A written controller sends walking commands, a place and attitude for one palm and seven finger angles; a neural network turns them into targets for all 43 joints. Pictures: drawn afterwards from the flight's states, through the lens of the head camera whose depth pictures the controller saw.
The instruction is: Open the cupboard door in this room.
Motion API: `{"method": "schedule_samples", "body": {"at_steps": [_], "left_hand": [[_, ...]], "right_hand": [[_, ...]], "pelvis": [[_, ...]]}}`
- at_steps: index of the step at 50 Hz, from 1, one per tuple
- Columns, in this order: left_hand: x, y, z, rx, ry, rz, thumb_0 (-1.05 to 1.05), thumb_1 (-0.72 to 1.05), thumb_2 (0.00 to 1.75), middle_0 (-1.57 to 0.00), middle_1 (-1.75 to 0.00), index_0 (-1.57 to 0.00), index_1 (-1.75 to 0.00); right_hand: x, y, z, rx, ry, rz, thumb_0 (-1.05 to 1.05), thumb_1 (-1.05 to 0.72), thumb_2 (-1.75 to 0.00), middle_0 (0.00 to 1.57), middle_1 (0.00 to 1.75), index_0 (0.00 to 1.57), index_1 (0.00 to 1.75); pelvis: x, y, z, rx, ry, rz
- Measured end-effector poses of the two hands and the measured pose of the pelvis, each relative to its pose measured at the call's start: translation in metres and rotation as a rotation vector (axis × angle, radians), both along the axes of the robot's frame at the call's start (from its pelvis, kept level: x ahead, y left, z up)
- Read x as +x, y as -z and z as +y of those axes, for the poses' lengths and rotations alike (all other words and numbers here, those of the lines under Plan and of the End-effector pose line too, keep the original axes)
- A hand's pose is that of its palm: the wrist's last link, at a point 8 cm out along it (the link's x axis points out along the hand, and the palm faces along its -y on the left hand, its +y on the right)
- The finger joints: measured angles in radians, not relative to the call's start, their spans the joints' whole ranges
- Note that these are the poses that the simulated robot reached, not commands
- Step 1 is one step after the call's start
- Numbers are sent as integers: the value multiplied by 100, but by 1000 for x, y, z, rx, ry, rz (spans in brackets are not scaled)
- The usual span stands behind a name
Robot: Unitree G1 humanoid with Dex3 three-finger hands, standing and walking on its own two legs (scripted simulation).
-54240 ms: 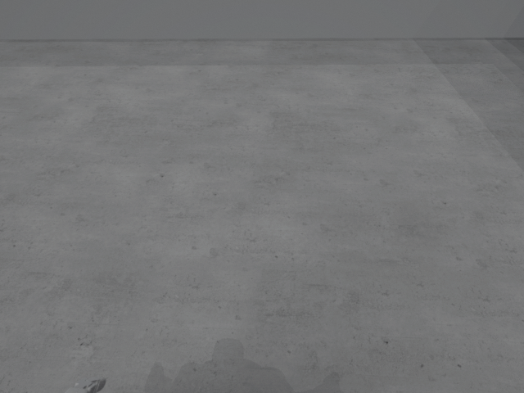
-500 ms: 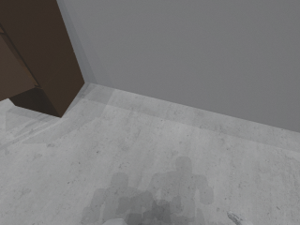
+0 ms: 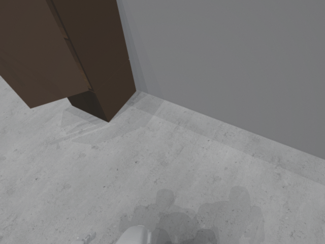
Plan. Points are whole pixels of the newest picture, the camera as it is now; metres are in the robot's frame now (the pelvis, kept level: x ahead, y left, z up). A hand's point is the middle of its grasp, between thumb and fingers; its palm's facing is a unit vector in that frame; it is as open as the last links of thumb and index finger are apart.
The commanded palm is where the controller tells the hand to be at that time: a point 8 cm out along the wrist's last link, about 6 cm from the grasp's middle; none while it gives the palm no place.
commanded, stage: turn to face it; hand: left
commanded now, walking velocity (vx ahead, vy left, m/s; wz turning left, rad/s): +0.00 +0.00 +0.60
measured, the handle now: out of the picture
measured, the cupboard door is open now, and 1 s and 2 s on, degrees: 52 52 52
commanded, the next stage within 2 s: take the last steps up to it in 0.66 s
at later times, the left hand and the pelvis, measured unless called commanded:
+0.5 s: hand out of the picture +0.01 +0.25 -0.17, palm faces +0.30 -0.92 -0.24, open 7.4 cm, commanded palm none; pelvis +0.01 +0.03 +0.00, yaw +16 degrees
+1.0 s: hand out of the picture -0.04 +0.18 -0.16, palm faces +0.49 -0.85 -0.22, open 7.3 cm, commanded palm none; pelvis +0.03 +0.01 +0.01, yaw +27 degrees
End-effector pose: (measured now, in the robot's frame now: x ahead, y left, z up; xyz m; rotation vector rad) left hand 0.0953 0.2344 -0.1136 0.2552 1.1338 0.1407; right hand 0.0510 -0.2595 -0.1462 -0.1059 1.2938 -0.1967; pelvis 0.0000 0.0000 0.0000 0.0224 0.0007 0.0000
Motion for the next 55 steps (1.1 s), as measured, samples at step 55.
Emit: {"method": "schedule_samples", "body": {"at_steps": [55], "left_hand": [[-209,33,-1,-156,-669,276,0,91,90,-21,-30,-21,-30]], "right_hand": [[180,-18,128,-26,-625,-55,1,-91,-90,20,29,19,30]], "pelvis": [[40,3,46,-8,-497,5]]}}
